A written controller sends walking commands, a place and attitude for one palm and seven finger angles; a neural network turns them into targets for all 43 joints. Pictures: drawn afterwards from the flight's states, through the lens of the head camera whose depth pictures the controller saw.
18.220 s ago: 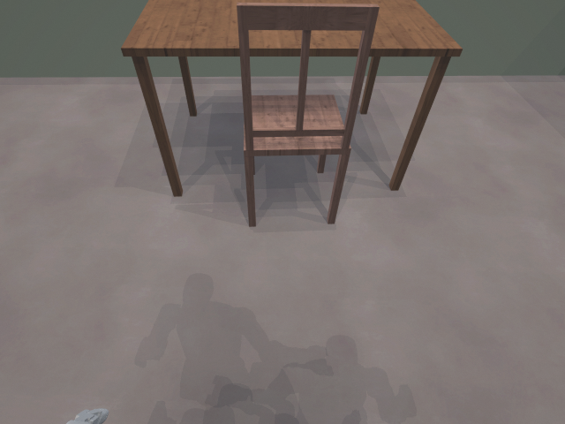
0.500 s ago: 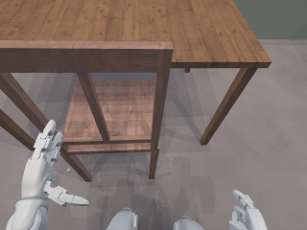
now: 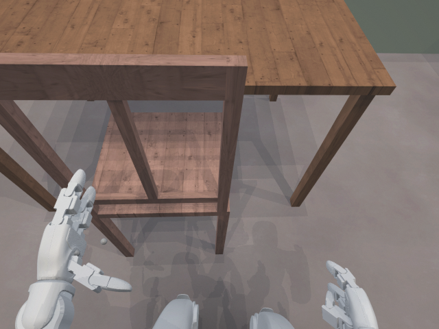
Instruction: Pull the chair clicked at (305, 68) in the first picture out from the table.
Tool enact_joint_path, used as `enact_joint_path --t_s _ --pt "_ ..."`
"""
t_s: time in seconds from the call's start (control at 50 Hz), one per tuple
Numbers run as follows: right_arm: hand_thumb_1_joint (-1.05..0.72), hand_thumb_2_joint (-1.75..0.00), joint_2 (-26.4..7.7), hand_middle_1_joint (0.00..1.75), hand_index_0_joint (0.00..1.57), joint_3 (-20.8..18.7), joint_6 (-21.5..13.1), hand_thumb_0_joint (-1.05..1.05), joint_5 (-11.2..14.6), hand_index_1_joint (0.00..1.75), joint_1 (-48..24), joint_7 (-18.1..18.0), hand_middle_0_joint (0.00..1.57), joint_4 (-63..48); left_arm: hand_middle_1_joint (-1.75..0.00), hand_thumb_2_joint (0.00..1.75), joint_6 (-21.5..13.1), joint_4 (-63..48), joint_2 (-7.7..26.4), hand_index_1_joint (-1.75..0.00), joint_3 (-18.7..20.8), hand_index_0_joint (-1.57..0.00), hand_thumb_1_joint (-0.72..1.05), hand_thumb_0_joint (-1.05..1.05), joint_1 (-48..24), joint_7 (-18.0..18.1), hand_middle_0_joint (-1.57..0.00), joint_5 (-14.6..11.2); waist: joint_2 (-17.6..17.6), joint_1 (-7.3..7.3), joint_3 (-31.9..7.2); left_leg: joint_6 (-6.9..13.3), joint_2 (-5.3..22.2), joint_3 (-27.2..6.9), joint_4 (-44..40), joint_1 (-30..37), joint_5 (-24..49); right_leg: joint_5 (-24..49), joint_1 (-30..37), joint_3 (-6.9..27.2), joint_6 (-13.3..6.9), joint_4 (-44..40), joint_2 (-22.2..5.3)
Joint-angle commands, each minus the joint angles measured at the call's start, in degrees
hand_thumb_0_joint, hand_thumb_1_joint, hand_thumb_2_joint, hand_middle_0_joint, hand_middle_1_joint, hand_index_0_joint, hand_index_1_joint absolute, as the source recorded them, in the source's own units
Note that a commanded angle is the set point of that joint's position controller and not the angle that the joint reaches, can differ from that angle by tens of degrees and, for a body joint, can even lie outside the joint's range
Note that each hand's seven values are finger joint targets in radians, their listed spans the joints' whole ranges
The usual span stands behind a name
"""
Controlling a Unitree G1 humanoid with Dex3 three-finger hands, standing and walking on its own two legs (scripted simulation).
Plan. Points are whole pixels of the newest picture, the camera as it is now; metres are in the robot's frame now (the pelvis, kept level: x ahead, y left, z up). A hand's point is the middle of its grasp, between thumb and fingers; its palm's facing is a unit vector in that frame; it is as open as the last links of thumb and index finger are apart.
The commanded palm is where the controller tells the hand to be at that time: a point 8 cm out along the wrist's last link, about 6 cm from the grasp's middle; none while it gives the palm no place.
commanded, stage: aim the fingers beside a spindle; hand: left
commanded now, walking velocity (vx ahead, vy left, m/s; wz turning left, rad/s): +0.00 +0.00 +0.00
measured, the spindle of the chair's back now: (139, 158) +0.43 +0.19 +0.01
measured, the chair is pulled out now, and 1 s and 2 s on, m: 0.00 0.00 0.00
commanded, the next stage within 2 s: push the fingers through the gap in 1.84 s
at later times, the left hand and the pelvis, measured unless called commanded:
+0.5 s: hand (119, 238) +0.26 +0.19 +0.02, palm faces +0.09 -1.00 -0.04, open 16.9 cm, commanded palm +0.24 +0.24 +0.02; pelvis +0.00 -0.01 -0.01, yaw -1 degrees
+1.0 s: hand (135, 235) +0.27 +0.17 +0.00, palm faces +0.08 -1.00 -0.03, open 16.9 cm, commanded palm +0.25 +0.22 +0.00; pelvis -0.01 -0.01 -0.03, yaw -1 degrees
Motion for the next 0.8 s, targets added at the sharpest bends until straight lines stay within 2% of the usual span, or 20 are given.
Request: enact_joint_path --t_s 0.0,0.06,0.08,0.1,0.2,0.22,0.24,0.26,0.28,0.32,0.34,0.36,0.4,0.46,0.54,0.56,0.6,0.66,0.76,0.78 --pt "-0.9 -0.9 -8.5 0.3 0.2 -3.9 -2.8 0.0 0.2 0.3 -0.6 -0.9 0.2 -7.4 -0.08 0.3 -4.2 -12.0 7.7 -0.08 3.7 -0.06 -0.5 0.0 -5.6 -0.1 -0.06 -0.6 2.3 -0.54 -14.7 -1.0 -0.4 -3.9 -9.2 12.3 14.5 13.7 5.7 4.2 -0.1 -7.7 1.4" --pt "-0.9 -0.9 -8.5 0.3 0.2 -3.9 -2.6 0.0 0.1 0.3 -0.7 -0.9 0.2 -7.1 -0.08 0.3 -4.2 -10.8 8.6 -0.08 4.7 -0.06 -0.5 0.0 -5.8 0.6 -0.06 -0.5 1.3 -0.45 -14.7 -1.0 -0.4 -3.7 -8.6 11.2 15.1 14.6 6.1 4.3 -0.1 -7.4 1.4" --pt "-0.9 -0.9 -8.3 0.3 0.2 -3.9 -2.6 0.0 0.1 0.3 -0.9 -0.7 0.2 -7.3 -0.08 0.3 -4.5 -11.3 8.0 -0.08 4.2 -0.06 -0.5 0.0 -5.3 0.6 -0.06 -0.4 3.1 0.0 -15.1 -1.1 -0.5 -3.6 -8.7 11.7 15.7 15.0 6.1 4.4 -0.2 -7.1 1.3" --pt "-0.9 -0.9 -8.2 0.3 0.2 -4.0 -2.6 0.0 0.1 0.3 -0.9 -0.5 0.2 -7.5 -0.08 0.3 -4.5 -11.6 7.0 -0.08 3.2 -0.06 -0.5 0.0 -4.6 0.6 -0.06 -0.4 3.4 -0.2 -15.6 -1.1 -0.5 -3.5 -8.6 12.2 16.1 15.2 5.8 4.2 -0.2 -7.0 1.3" --pt "-0.9 -0.9 -8.5 0.3 0.2 -4.1 -2.0 0.0 0.1 0.3 -0.8 -0.4 0.2 -7.1 -0.08 0.3 -4.4 -9.3 7.2 -0.08 3.4 -0.06 -0.5 0.0 -5.9 1.4 -0.06 -0.2 0.6 -0.73 -14.9 -0.9 -0.4 -3.5 -7.6 9.6 14.5 14.6 5.2 4.6 0.0 -6.5 1.4" --pt "-0.9 -0.9 -8.4 0.3 0.2 -4.1 -2.0 0.0 0.0 0.3 -0.9 -0.3 0.2 -7.1 -0.08 0.3 -4.7 -10.0 6.8 -0.08 3.1 -0.06 -0.5 0.0 -6.1 1.4 -0.06 -0.1 2.2 -0.47 -15.6 -1.0 -0.4 -3.4 -7.5 10.3 15.2 15.1 5.0 4.5 -0.1 -6.2 1.3" --pt "-0.9 -0.9 -8.4 0.3 0.2 -4.1 -2.1 0.0 0.0 0.3 -0.8 -0.3 0.2 -7.3 -0.08 0.3 -4.8 -10.2 5.9 -0.08 2.1 -0.06 -0.5 0.0 -6.0 1.4 -0.06 -0.2 1.4 -0.72 -16.3 -0.9 -0.5 -3.4 -7.3 10.3 15.3 15.3 5.1 4.5 0.0 -6.1 1.3" --pt "-0.9 -0.9 -8.4 0.3 0.2 -4.3 -2.0 0.0 0.0 0.3 -0.8 -0.3 0.2 -7.2 -0.08 0.3 -4.8 -9.7 7.1 -0.08 3.4 -0.06 -0.5 0.0 -4.9 1.5 -0.06 -0.1 1.1 -0.38 -16.2 -0.9 -0.3 -3.5 -7.3 10.1 16.1 15.8 5.2 4.5 -0.1 -5.9 1.4" --pt "-0.9 -0.9 -8.4 0.3 0.2 -4.1 -1.9 0.0 -0.1 0.3 -0.7 -0.2 0.2 -7.2 -0.08 0.3 -4.9 -9.8 6.1 -0.08 2.3 -0.06 -0.5 0.0 -5.6 1.5 -0.06 -0.2 0.8 -0.67 -16.4 -0.8 -0.5 -3.3 -7.0 9.9 15.7 16.0 5.3 4.7 0.1 -5.9 1.3" --pt "-0.9 -0.9 -8.4 0.3 0.2 -4.3 -1.6 0.0 0.0 0.3 -0.8 -0.1 0.2 -7.1 -0.08 0.3 -5.1 -9.4 7.2 -0.08 3.6 -0.06 -0.5 0.0 -4.5 1.8 -0.06 -0.1 0.6 -0.31 -16.1 -0.9 -0.4 -3.2 -6.8 9.0 15.4 16.0 5.7 4.9 0.0 -5.8 1.3" --pt "-0.9 -0.9 -8.3 0.3 0.2 -4.2 -1.7 0.0 -0.1 0.3 -0.9 -0.1 0.2 -7.3 -0.08 0.3 -5.4 -10.2 6.2 -0.08 2.4 -0.06 -0.5 0.0 -5.4 1.7 -0.06 -0.1 0.6 -0.59 -16.7 -0.8 -0.5 -3.0 -6.4 8.9 15.7 16.6 5.6 5.0 0.1 -5.5 1.2" --pt "-0.9 -0.9 -8.3 0.3 0.2 -4.4 -1.5 0.0 -0.1 0.3 -1.0 -0.1 0.2 -7.1 -0.08 0.3 -5.4 -9.2 7.6 -0.08 4.2 -0.06 -0.5 0.0 -4.5 1.9 -0.06 -0.1 0.8 -0.09 -16.5 -0.8 -0.5 -2.9 -6.2 8.2 15.7 16.5 5.8 5.2 -0.1 -5.4 1.3" --pt "-0.9 -0.9 -8.1 0.3 0.2 -4.3 -1.5 0.0 -0.1 0.3 -0.9 0.0 0.2 -7.0 -0.08 0.3 -5.9 -9.5 6.7 -0.08 3.3 -0.06 -0.5 0.0 -5.6 1.9 -0.06 0.0 0.8 -0.31 -16.9 -0.9 -0.6 -3.0 -5.9 8.1 15.1 15.8 5.3 5.2 0.0 -5.1 1.2" --pt "-0.9 -0.9 -8.3 0.3 0.2 -4.1 -1.4 0.0 -0.1 0.3 -1.3 -0.1 0.2 -6.9 -0.08 0.3 -6.3 -9.1 5.8 -0.08 1.4 -0.06 -0.5 0.0 -8.5 1.9 -0.06 0.4 1.7 -1.17 -15.2 -0.8 -0.4 -3.5 -5.8 7.6 13.0 13.1 2.3 4.9 -0.1 -4.7 1.3" --pt "-0.9 -0.9 -8.4 0.3 0.2 -4.2 -1.5 0.0 -0.1 0.3 -1.2 -0.1 0.2 -6.7 -0.08 0.3 -6.5 -8.4 5.3 -0.08 0.5 -0.06 -0.5 0.0 -11.3 2.0 -0.06 0.7 1.3 -1.41 -16.3 -0.8 -0.5 -3.7 -5.1 7.3 11.6 11.5 1.3 5.1 -0.1 -4.4 1.2" --pt "-0.9 -0.9 -8.6 0.3 0.2 -4.3 -1.5 0.0 -0.2 0.3 -1.1 -0.2 0.2 -6.6 -0.08 0.3 -6.4 -8.1 6.3 -0.08 1.4 -0.06 -0.5 0.0 -10.8 2.2 -0.06 0.8 0.9 -1.02 -17.1 -0.7 -0.4 -3.7 -4.8 7.3 12.4 12.2 1.6 5.2 -0.2 -4.1 1.3" --pt "-0.9 -0.9 -8.3 0.3 0.2 -4.2 -1.4 0.0 -0.2 0.3 -1.3 -0.1 0.2 -6.9 -0.08 0.3 -6.2 -8.5 4.9 -0.08 -0.2 -0.06 -0.5 0.0 -11.3 2.3 -0.06 1.0 1.8 -0.92 -17.7 -0.8 -0.6 -3.6 -4.9 7.7 12.5 12.4 1.5 5.1 -0.2 -3.8 1.2" --pt "-0.9 -0.9 -8.3 0.3 0.2 -4.2 -1.0 0.0 -0.3 0.3 -1.0 0.2 0.2 -7.2 -0.08 0.3 -5.6 -8.0 4.9 -0.08 -0.1 -0.06 -0.5 0.0 -9.6 3.0 -0.06 1.4 1.2 -0.44 -19.0 -0.8 -0.4 -3.9 -4.9 8.1 14.4 14.0 2.0 4.8 -0.2 -3.1 1.3" --pt "-0.9 -0.9 -8.2 0.3 0.2 -4.1 0.0 0.0 -0.4 0.3 -1.3 0.4 0.2 -7.2 -0.08 0.3 -5.7 -6.7 5.0 -0.08 0.2 -0.06 -0.5 0.0 -10.3 4.6 -0.06 2.1 -0.3 -0.74 -17.0 -0.8 -0.5 -3.7 -4.3 5.9 12.4 12.4 0.6 4.9 -0.2 -2.9 1.5" --pt "-0.9 -0.9 -8.0 0.3 0.2 -4.1 0.1 0.0 -0.4 0.3 -1.5 0.6 0.2 -7.6 -0.08 0.3 -5.9 -6.8 3.9 -0.08 -0.8 -0.06 -0.5 0.0 -10.5 4.6 -0.06 2.3 0.2 -0.66 -17.1 -0.8 -0.6 -3.5 -4.1 5.6 11.8 12.0 0.5 5.0 -0.1 -2.8 1.4"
